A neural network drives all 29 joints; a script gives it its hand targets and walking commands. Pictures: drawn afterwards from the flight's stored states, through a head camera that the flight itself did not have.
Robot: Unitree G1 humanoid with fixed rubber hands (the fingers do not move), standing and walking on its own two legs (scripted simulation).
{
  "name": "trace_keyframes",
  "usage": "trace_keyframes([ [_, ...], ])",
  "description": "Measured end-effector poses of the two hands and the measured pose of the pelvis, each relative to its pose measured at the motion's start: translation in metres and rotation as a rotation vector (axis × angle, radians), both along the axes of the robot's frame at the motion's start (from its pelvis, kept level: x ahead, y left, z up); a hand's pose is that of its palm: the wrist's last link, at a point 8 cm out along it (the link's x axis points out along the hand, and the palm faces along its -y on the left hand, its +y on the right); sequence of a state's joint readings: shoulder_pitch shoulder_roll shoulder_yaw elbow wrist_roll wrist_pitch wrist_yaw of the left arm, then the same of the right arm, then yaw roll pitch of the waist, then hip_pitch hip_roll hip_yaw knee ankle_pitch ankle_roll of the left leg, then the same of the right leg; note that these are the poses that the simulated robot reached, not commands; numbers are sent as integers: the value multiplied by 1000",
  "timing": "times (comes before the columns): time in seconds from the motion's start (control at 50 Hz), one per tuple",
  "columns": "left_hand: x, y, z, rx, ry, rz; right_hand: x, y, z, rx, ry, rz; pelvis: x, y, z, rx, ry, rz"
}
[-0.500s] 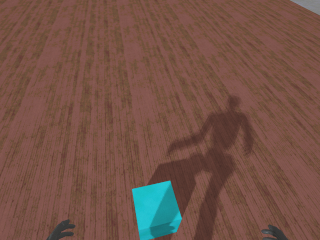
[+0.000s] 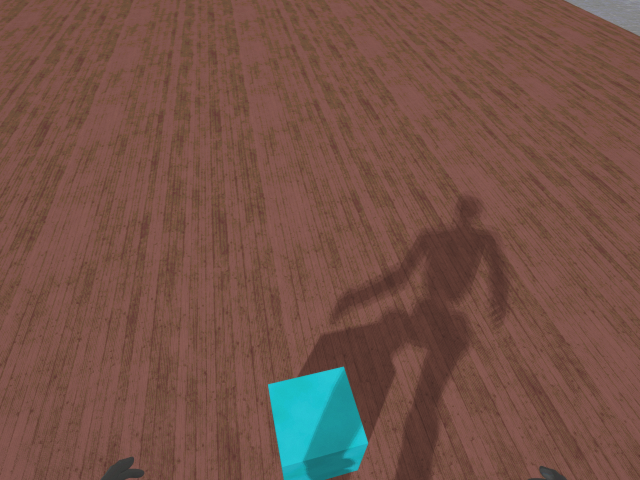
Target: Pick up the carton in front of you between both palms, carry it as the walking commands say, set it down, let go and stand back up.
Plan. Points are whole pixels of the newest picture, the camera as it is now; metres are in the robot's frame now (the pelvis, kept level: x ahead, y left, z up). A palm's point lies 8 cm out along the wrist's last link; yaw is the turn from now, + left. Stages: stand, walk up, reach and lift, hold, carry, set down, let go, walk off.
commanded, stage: stand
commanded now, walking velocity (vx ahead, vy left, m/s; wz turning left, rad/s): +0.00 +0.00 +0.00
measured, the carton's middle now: (314, 429) +0.41 +0.02 -0.65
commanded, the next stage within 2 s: none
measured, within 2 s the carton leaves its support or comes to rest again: neither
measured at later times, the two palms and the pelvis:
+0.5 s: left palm out of the picture +0.08 +0.30 -0.11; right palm out of the picture +0.08 -0.31 -0.09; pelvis -0.02 +0.00 +0.00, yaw +0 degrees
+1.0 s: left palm out of the picture +0.07 +0.30 -0.11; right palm out of the picture +0.07 -0.32 -0.09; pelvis -0.02 -0.01 +0.01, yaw +0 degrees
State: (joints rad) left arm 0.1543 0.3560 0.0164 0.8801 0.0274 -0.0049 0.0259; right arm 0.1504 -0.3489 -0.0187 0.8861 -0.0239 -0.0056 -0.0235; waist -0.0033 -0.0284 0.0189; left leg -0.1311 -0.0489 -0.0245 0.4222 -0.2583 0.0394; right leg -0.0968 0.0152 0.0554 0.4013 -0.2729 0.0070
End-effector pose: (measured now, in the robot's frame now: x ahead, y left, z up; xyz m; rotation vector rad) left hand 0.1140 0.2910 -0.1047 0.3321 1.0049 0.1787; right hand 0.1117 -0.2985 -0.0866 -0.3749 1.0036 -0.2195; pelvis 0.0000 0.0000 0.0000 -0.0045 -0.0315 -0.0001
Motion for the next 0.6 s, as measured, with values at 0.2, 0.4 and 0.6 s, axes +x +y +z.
trace_keyframes([
  [0.2,-20,4,-2,6,46,9,-17,-6,-1,-3,35,-14,-8,-1,2,1,-9,-3],
  [0.4,-34,7,-3,14,79,12,-30,-10,-3,-2,64,-22,-15,-2,4,1,-13,-5],
  [0.6,-41,9,-3,21,99,14,-37,-14,-5,-2,83,-27,-18,-3,4,1,-12,-5],
])
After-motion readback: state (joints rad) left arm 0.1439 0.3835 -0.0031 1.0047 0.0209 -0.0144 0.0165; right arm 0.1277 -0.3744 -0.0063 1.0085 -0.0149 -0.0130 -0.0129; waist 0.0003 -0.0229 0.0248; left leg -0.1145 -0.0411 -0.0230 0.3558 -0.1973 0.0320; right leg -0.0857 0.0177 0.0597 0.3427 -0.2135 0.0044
